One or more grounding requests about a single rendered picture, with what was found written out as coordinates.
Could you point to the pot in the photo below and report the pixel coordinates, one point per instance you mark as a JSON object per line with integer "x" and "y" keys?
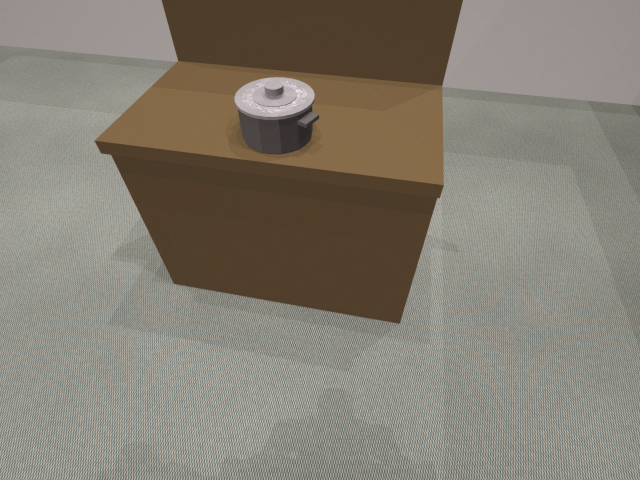
{"x": 278, "y": 136}

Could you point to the table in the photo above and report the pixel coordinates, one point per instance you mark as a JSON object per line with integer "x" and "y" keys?
{"x": 337, "y": 225}

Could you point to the knob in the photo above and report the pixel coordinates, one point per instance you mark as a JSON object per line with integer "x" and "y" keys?
{"x": 274, "y": 88}

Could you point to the lid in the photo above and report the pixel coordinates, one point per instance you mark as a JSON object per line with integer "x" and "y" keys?
{"x": 296, "y": 99}

